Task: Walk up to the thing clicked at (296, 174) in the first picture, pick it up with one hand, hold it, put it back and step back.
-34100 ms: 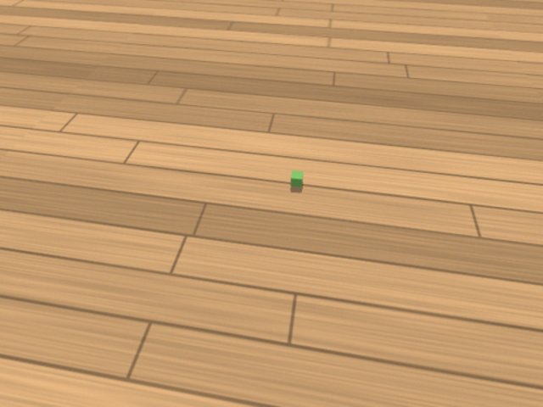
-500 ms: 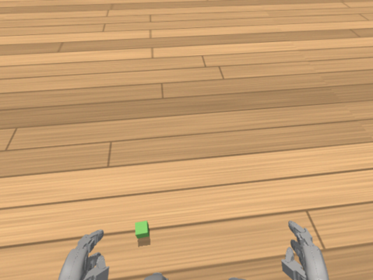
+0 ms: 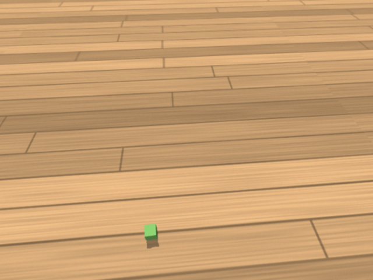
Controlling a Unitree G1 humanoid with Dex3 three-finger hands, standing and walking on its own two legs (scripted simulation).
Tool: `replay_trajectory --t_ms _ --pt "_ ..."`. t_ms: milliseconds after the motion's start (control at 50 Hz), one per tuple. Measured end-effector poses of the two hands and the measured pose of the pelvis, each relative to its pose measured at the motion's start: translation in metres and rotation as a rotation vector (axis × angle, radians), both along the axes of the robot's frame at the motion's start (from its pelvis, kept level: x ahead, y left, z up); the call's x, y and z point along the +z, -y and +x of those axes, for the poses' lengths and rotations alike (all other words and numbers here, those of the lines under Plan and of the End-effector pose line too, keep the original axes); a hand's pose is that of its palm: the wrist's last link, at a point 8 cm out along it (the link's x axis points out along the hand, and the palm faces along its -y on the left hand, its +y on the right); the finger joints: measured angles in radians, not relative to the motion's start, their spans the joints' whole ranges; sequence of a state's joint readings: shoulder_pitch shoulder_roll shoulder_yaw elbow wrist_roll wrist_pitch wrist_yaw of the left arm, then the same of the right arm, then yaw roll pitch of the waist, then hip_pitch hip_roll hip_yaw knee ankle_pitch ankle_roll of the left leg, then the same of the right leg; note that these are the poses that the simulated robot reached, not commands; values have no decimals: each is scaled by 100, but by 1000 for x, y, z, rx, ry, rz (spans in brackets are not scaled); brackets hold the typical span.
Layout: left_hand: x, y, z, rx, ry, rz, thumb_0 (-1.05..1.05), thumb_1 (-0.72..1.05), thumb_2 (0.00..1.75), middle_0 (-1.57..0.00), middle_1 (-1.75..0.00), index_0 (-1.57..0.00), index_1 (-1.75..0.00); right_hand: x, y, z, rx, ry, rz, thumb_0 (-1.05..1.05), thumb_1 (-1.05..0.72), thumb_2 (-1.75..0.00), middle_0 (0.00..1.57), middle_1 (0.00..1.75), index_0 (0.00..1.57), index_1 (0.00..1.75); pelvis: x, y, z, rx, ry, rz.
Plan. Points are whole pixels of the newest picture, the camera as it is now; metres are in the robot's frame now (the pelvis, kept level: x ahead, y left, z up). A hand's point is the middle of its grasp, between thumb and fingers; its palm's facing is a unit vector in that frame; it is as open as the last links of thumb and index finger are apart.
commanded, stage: stand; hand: left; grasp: from above
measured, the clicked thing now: (150, 232) +0.46 +0.23 -0.74
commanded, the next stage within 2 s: step back in 2.00 s
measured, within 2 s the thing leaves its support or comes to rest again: neither
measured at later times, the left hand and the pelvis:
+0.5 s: hand out of the picture +0.03 +0.23 -0.15, palm faces +0.01 -0.94 -0.34, open 7.3 cm; pelvis -0.01 -0.01 +0.01, yaw +0 degrees
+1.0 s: hand out of the picture +0.05 +0.19 -0.16, palm faces -0.01 -0.96 -0.27, open 7.3 cm; pelvis +0.00 -0.02 +0.01, yaw -1 degrees
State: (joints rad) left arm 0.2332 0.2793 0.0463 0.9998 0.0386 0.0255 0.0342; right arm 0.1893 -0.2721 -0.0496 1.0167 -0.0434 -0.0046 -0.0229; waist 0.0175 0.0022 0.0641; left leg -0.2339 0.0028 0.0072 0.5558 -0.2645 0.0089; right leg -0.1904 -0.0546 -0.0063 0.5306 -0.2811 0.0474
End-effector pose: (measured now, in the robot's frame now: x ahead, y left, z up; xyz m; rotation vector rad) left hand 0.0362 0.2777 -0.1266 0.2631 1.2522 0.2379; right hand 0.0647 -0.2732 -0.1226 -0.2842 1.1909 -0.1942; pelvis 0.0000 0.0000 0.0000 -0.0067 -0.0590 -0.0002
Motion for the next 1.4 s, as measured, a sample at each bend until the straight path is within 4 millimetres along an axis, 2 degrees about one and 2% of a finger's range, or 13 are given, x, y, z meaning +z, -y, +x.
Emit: replay_trajectory --t_ms 220,520,760,940,1080,1240,1400 --pt "6 2 -12 0 -33 -1 1 91 90 -20 -30 -21 -30 2 0 -18 -28 -40 20 1 -90 -90 20 30 20 30 8 2 -7 1 24 4" --pt "12 4 -9 -17 -34 12 1 91 90 -20 -30 -21 -30 4 18 -29 -39 -57 10 1 -90 -90 20 30 20 30 11 10 -13 -3 22 5" --pt "11 16 -4 -21 -61 -3 1 91 90 -20 -30 -21 -30 2 22 -30 -48 -89 21 1 -90 -90 20 30 20 30 12 17 -5 -11 12 5" --pt "6 34 11 -31 -53 -41 1 91 90 -20 -30 -21 -30 -2 12 -28 -59 -104 46 1 -90 -90 20 30 20 30 13 19 2 -18 6 6" --pt "1 48 14 -35 -59 -76 1 91 90 -20 -30 -21 -30 -5 -2 -32 -71 -116 74 1 -90 -90 20 30 20 30 13 18 5 -25 3 7" --pt "-3 57 3 -25 -92 -99 1 91 90 -20 -30 -21 -30 -9 -14 -43 -87 -145 97 1 -90 -90 20 30 20 30 13 17 6 -28 -1 7" --pt "-5 57 -13 -15 -132 -101 1 91 90 -20 -30 -21 -30 -10 -19 -55 -104 -170 104 1 -90 -90 20 30 20 30 13 16 5 -30 -2 7"
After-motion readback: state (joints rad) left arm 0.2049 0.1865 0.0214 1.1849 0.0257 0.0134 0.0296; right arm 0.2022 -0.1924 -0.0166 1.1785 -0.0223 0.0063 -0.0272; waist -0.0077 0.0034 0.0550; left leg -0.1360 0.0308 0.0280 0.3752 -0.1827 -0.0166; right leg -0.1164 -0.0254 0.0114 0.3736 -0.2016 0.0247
